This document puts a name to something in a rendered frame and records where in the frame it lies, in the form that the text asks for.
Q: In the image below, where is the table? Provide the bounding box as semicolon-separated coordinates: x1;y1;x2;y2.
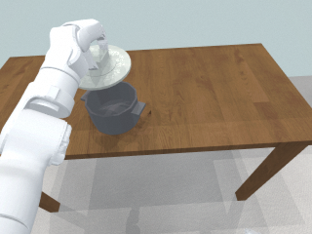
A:
0;43;312;213

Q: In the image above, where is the robot left hand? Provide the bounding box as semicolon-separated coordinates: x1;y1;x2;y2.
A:
69;19;109;70

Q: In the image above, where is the pot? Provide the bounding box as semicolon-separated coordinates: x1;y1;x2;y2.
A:
80;81;146;136

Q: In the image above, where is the lid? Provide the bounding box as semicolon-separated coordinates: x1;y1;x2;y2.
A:
79;45;132;91

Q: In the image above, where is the knob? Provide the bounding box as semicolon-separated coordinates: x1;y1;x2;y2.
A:
90;48;109;68

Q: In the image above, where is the left robot upper arm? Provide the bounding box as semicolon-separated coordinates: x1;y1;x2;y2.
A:
0;107;72;234

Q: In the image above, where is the robot left forearm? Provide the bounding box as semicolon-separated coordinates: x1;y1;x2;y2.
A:
0;22;91;154

